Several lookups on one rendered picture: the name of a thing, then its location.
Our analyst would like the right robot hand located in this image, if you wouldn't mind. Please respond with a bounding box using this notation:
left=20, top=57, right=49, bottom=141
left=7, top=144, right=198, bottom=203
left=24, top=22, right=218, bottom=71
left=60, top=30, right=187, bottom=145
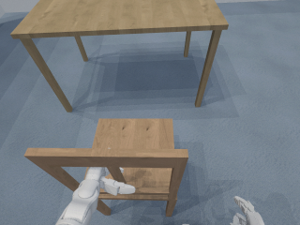
left=230, top=196, right=265, bottom=225

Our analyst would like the left robot forearm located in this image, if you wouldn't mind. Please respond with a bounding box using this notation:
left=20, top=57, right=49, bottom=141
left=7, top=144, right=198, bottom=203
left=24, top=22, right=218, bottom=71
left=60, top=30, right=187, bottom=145
left=55, top=179, right=100, bottom=225

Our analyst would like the chair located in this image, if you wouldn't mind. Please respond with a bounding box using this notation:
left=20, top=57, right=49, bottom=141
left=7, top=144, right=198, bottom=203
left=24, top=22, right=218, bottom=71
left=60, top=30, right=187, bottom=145
left=24, top=118, right=188, bottom=217

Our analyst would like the table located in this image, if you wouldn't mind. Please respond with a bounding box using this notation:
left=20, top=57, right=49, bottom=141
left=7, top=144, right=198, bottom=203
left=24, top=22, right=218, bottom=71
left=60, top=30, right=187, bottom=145
left=10, top=0, right=229, bottom=113

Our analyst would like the left robot hand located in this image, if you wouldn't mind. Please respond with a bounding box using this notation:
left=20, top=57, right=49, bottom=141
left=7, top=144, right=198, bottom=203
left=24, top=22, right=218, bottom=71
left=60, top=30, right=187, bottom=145
left=85, top=147, right=136, bottom=196

